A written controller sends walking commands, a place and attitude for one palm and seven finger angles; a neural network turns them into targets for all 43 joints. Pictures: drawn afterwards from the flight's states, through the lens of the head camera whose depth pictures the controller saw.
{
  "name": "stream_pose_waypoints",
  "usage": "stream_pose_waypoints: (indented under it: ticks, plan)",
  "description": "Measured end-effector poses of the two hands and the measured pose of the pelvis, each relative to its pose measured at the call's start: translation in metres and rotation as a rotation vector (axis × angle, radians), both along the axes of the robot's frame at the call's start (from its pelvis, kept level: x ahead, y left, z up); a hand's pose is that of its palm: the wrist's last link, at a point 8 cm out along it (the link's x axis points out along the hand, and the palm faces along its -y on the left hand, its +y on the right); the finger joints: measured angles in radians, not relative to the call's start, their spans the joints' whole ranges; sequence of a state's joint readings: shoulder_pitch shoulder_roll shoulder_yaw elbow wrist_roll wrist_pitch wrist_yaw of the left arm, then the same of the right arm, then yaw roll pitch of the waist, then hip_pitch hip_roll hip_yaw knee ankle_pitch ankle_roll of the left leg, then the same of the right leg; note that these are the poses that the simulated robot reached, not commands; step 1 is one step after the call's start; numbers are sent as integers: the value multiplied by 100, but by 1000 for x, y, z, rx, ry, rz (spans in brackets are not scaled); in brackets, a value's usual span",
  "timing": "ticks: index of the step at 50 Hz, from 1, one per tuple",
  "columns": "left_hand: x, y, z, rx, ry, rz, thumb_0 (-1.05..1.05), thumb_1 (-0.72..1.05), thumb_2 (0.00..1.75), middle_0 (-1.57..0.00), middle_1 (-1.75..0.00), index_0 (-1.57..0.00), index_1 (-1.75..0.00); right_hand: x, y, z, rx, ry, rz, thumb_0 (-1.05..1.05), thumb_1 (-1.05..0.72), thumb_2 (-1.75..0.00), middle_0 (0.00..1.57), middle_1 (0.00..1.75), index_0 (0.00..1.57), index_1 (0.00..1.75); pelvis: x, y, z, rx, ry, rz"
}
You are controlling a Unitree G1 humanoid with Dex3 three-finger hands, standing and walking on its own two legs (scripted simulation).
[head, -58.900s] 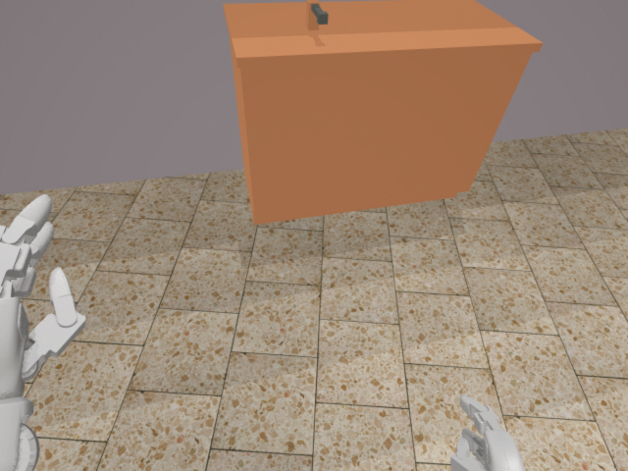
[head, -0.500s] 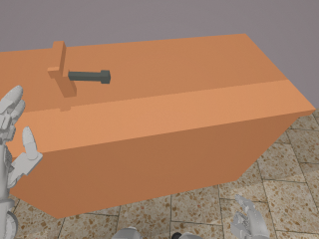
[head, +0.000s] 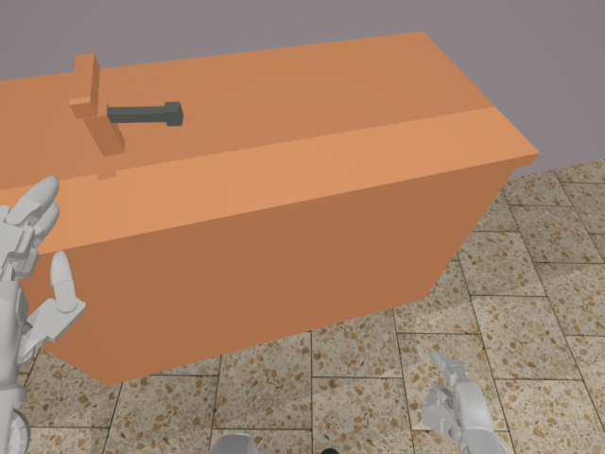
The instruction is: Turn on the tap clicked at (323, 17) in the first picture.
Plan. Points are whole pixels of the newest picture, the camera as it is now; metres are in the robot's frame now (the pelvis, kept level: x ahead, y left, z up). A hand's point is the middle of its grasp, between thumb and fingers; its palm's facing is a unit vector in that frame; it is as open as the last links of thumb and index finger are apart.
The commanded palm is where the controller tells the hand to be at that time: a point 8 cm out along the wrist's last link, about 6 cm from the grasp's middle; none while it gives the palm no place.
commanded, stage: stop stepping back and stand still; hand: left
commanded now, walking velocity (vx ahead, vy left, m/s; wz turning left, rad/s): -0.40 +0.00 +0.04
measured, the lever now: (173, 114) +0.60 +0.26 +0.08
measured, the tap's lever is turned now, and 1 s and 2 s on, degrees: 78 78 78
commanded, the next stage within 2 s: stand and check the lever's angle in 0.98 s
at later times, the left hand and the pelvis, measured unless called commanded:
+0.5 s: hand (1, 422) +0.13 +0.24 +0.15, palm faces +0.44 -0.85 -0.30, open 7.4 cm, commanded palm +0.07 +0.29 +0.17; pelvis -0.08 +0.00 -0.01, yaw +3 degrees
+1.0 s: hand (19, 392) +0.15 +0.24 +0.15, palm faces +0.41 -0.83 -0.39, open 7.4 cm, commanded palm +0.10 +0.28 +0.17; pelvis -0.05 -0.01 -0.01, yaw +3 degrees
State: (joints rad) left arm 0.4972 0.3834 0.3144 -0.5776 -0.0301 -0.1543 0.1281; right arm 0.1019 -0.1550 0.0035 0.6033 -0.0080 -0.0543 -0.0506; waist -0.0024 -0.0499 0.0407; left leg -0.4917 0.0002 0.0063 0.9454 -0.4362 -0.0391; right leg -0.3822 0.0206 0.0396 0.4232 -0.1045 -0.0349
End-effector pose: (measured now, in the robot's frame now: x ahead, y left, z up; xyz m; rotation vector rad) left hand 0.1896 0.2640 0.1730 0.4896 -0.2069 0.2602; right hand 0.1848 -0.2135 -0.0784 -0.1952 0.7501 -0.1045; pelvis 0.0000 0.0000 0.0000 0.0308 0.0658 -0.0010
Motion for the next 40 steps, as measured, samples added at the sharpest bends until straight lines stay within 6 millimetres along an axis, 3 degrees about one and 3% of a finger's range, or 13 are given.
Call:
stream_pose_waypoints:
  ticks: [4,8,13,17,22,26,30,34,37,40]
  plan:
    - [-27,4,-3,14,20,-17,1,89,90,-21,-30,-21,-30,-27,-18,13,-61,-22,-49,1,-90,-90,20,30,20,30,-20,2,-1,1,7,2]
    - [-59,21,-7,-2,-26,13,1,89,90,-22,-30,-22,-30,-59,-30,15,-144,-27,-65,1,-90,-90,20,30,20,30,-40,13,-10,-40,-8,36]
    - [-93,46,-2,-38,-67,137,1,89,90,-21,-30,-22,-30,-100,-23,18,-133,2,-63,1,-90,-90,20,30,20,30,-56,13,-1,-40,-58,57]
    - [-109,49,2,-69,-97,199,1,89,90,-21,-30,-21,-30,-118,-9,7,-70,12,-25,2,-90,-90,20,30,20,30,-61,11,1,-51,-83,59]
    - [-107,30,-11,-89,-90,176,1,89,90,-20,-30,-20,-30,-118,0,-14,-19,8,23,2,-90,-90,20,30,20,30,-71,4,-10,-51,-106,37]
    - [-98,17,-14,-122,-100,112,1,89,90,-21,-30,-21,-30,-115,1,-15,-18,15,27,2,-90,-90,21,30,20,30,-80,1,-12,-48,-103,51]
    - [-100,18,-8,-92,-121,73,1,89,90,-21,-30,-21,-30,-114,-4,-5,-42,-30,1,2,-90,-90,21,30,20,30,-81,4,-14,-40,-100,36]
    - [-101,24,5,-24,-105,104,1,89,90,-21,-30,-21,-30,-113,-6,0,-20,-54,-25,2,-90,-90,20,30,20,30,-70,1,-7,-40,-92,41]
    - [-100,28,7,6,-105,149,1,89,90,-21,-30,-21,-30,-107,-8,-6,-14,-26,10,1,-90,-90,20,30,20,30,-61,-5,-8,-40,-89,56]
    - [-96,27,-5,-24,-87,179,1,89,90,-21,-30,-21,-30,-97,-14,-15,-20,6,39,1,-90,-90,20,30,20,30,-59,-8,-12,-52,-92,61]
